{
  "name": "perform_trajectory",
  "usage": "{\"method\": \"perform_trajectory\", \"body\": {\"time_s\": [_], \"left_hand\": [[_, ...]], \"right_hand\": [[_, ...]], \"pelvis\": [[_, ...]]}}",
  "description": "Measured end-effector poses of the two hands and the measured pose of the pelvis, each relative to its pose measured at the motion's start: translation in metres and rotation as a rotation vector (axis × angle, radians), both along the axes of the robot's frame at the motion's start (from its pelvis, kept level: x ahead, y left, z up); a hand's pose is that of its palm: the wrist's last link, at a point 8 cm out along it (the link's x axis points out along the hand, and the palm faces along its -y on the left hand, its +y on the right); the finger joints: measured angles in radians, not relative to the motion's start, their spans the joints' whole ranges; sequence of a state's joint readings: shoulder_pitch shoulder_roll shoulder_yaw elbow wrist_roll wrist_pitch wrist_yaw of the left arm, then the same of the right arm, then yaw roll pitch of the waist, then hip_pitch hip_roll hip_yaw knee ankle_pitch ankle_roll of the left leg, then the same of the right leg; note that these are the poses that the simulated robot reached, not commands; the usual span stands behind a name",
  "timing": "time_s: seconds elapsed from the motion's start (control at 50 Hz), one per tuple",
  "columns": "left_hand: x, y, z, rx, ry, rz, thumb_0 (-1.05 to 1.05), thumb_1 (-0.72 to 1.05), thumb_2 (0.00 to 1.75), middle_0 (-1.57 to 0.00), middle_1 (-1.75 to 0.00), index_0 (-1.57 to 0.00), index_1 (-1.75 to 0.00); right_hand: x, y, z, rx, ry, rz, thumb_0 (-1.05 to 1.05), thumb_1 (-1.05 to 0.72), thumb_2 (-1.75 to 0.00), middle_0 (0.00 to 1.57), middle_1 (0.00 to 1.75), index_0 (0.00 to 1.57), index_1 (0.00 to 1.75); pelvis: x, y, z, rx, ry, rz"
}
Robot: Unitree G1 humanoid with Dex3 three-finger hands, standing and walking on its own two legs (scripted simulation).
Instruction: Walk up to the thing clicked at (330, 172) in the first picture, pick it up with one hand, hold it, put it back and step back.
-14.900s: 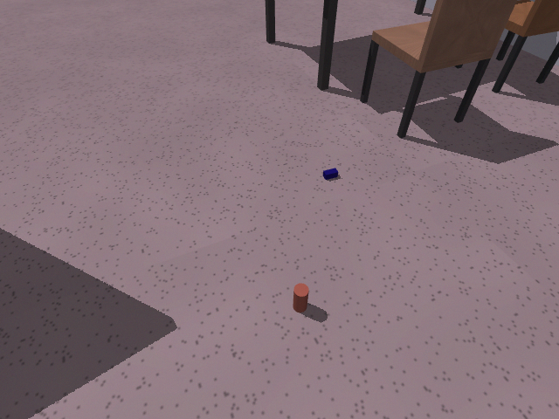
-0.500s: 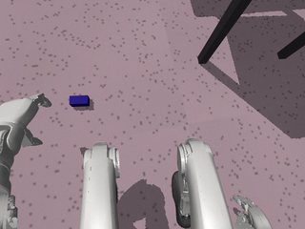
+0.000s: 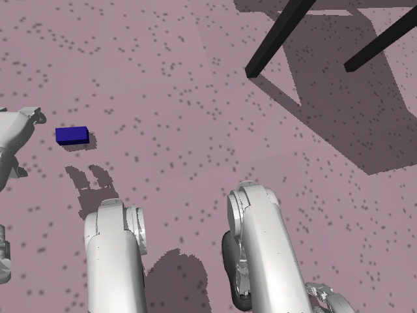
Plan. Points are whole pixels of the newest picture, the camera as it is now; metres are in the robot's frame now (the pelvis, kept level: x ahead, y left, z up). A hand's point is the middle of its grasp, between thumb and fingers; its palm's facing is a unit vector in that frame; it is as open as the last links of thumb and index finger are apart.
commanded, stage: rise first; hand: left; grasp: from above
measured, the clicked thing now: (73, 136) +0.52 +0.28 -0.33
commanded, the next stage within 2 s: none
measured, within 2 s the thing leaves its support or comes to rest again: neither
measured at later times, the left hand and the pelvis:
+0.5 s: hand (32, 140) +0.46 +0.32 -0.19, palm faces -0.45 -0.06 -0.89, open 12.4 cm; pelvis +0.01 -0.01 -0.02, yaw -1 degrees
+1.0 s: hand (33, 141) +0.47 +0.32 -0.21, palm faces -0.44 -0.09 -0.89, open 12.7 cm; pelvis +0.01 +0.00 -0.03, yaw -3 degrees
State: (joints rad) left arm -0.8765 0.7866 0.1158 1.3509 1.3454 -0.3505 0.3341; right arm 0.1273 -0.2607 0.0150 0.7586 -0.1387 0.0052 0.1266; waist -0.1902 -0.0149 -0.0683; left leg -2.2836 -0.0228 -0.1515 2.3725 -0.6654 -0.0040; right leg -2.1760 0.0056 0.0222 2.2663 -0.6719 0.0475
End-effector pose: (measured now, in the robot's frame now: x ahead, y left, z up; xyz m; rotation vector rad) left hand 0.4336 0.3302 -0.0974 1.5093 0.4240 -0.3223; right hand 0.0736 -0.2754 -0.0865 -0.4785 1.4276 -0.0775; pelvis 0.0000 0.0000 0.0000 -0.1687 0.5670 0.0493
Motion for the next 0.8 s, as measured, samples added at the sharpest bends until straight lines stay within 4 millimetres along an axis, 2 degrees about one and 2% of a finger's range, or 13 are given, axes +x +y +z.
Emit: {"method": "perform_trajectory", "body": {"time_s": [0.2,0.38,0.6,0.8], "left_hand": [[0.013,-0.002,-0.019,0.007,-0.019,0.023,0.00,-0.15,0.70,-0.41,-0.65,-0.40,-0.65],[0.027,-0.009,-0.032,0.014,-0.018,0.053,0.00,-0.20,0.73,-0.37,-0.71,-0.37,-0.71],[0.035,-0.011,-0.043,-0.002,-0.004,0.074,0.00,-0.24,0.77,-0.34,-0.75,-0.33,-0.75],[0.035,-0.006,-0.048,-0.007,-0.006,0.068,0.00,-0.27,0.80,-0.32,-0.75,-0.31,-0.76]], "right_hand": [[-0.002,0.000,-0.012,0.002,0.021,0.030,0.00,-0.90,-0.90,0.20,0.30,0.20,0.29],[-0.012,-0.001,-0.020,0.017,0.053,0.029,0.00,-0.91,-0.90,0.20,0.30,0.20,0.29],[-0.024,-0.005,-0.017,0.008,0.103,0.020,0.00,-0.91,-0.90,0.20,0.30,0.20,0.29],[-0.021,-0.006,-0.014,-0.008,0.111,0.036,0.00,-0.90,-0.90,0.20,0.30,0.20,0.29]], "pelvis": [[0.004,-0.001,-0.014,-0.002,0.003,-0.009],[0.007,-0.004,-0.021,0.001,0.007,-0.019],[0.010,-0.007,-0.024,-0.005,0.009,-0.028],[0.011,-0.005,-0.026,-0.014,0.005,-0.030]]}}
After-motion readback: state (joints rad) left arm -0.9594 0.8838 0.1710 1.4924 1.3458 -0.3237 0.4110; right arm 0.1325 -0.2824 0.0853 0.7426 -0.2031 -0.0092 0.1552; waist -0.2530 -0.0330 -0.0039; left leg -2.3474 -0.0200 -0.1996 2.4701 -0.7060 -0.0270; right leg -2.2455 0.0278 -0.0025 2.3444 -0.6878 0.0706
